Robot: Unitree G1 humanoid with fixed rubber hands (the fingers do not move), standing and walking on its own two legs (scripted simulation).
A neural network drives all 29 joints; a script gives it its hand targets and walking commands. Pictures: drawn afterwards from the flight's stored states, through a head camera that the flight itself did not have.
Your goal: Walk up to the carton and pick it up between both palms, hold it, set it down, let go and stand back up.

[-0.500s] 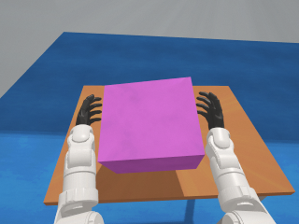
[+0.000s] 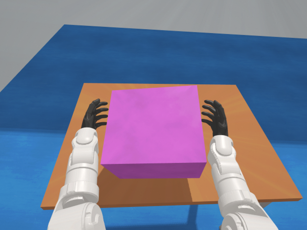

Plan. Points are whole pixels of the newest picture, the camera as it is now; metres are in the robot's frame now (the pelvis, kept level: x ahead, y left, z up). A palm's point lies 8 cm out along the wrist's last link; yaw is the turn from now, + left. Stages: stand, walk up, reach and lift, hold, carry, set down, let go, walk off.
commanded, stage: set down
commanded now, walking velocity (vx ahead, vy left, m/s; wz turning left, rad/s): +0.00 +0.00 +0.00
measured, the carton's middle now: (156, 134) +0.40 -0.01 +0.01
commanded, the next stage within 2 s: none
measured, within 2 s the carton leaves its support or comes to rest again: neither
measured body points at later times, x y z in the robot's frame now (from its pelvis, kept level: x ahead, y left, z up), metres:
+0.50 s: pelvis +0.00 +0.02 +0.00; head +0.01 +0.05 +0.45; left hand +0.42 +0.17 +0.08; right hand +0.36 -0.17 +0.07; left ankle +0.00 +0.12 -0.75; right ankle -0.01 -0.11 -0.75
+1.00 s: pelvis +0.01 +0.01 +0.00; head +0.04 +0.04 +0.45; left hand +0.43 +0.18 +0.06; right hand +0.36 -0.16 +0.05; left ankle +0.00 +0.12 -0.75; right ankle -0.01 -0.11 -0.75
